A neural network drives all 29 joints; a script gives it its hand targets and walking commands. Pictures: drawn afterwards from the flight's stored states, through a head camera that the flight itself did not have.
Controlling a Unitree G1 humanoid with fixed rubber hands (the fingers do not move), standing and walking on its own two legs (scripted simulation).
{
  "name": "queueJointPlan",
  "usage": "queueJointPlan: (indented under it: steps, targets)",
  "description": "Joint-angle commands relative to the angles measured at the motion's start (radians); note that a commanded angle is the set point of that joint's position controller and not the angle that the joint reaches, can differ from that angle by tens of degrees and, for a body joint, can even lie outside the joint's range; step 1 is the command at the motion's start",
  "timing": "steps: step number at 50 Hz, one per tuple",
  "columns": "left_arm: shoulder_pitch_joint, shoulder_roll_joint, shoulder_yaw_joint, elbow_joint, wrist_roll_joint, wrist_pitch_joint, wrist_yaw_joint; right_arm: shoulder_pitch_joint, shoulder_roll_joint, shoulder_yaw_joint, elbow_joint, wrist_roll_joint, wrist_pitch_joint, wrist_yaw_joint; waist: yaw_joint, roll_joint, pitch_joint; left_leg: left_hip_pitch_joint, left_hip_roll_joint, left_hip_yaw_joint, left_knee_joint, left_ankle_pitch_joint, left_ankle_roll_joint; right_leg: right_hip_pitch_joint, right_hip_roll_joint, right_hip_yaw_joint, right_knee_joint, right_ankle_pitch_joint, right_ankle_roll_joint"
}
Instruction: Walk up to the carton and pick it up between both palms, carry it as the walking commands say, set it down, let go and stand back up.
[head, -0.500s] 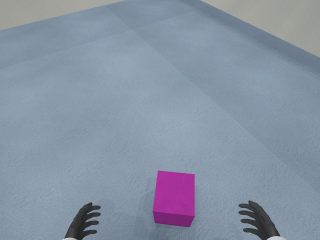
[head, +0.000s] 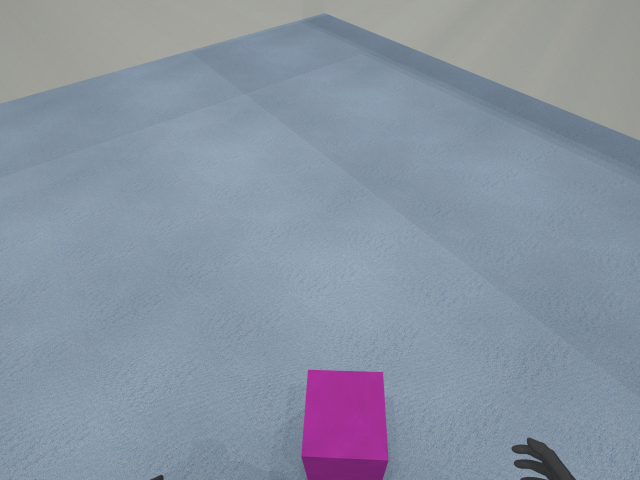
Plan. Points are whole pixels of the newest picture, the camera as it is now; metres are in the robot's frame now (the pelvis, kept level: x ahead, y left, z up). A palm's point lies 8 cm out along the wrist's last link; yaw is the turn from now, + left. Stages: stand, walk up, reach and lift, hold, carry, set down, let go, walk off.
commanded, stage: stand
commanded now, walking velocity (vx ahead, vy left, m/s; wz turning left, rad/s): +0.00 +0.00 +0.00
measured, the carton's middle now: (344, 428) +0.40 -0.01 -0.64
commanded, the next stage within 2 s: none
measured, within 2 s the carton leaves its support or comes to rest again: neither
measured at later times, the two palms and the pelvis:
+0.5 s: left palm out of the picture +0.13 +0.23 -0.12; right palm out of the picture +0.07 -0.29 -0.12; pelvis +0.03 -0.02 -0.01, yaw -4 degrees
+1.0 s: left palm out of the picture +0.10 +0.23 -0.12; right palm out of the picture +0.02 -0.29 -0.13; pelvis +0.02 -0.02 -0.01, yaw -6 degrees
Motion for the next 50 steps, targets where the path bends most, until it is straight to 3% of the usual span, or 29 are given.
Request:
queueJointPlan:
  steps: [1,4,13,30,50]
  targets:
    - [-0.009,0.103,0.019,-0.037,-0.007,-0.031,0.008,-0.008,-0.103,-0.019,-0.051,0.01,-0.033,-0.008,-0.016,-0.046,-0.076,0.092,0.125,-0.108,-0.008,0.292,-0.024,-0.066,-0.114,0.119,-0.025,0.366,0.004]
    - [0.021,0.108,0.016,-0.019,-0.009,-0.019,0.016,0.018,-0.108,-0.011,-0.034,0.012,-0.018,-0.013,-0.017,-0.019,-0.059,0.081,0.132,-0.087,0.02,0.38,-0.022,-0.089,-0.099,0.116,0.0,0.345,0.0]
    - [0.055,0.117,0.008,-0.005,-0.011,0.008,0.03,0.085,-0.115,-0.002,0.004,0.021,0.01,-0.027,-0.015,-0.019,-0.035,0.048,0.121,-0.039,0.064,0.415,-0.015,-0.092,-0.087,0.132,0.059,0.426,-0.027]
    - [0.05,0.117,0.001,0.011,-0.012,0.041,0.043,0.136,-0.113,-0.004,0.066,0.019,0.047,-0.033,-0.018,-0.044,0.016,0.05,0.109,0.003,0.053,0.24,-0.005,-0.102,-0.077,0.178,0.064,0.404,-0.054]
    - [0.059,0.111,-0.002,0.078,-0.017,0.055,0.047,0.164,-0.102,0.004,0.175,0.018,0.064,-0.029,-0.015,-0.045,0.069,0.103,0.112,0.02,-0.013,0.201,0.003,-0.088,-0.071,0.199,0.014,0.36,-0.056]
